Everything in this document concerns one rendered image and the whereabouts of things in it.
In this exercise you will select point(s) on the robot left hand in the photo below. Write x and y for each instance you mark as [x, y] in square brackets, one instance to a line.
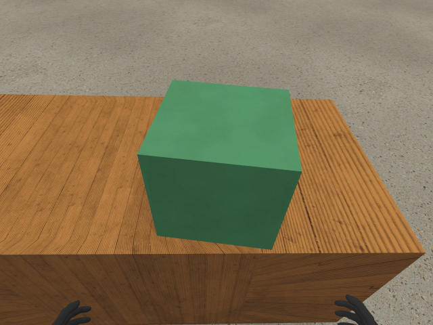
[69, 312]

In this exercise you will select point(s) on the robot right hand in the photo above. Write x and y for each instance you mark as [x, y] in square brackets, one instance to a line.
[361, 316]

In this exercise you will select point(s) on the pedestal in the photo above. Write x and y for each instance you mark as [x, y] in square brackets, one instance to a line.
[76, 224]

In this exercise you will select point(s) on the carton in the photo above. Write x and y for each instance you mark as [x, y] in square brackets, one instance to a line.
[220, 163]

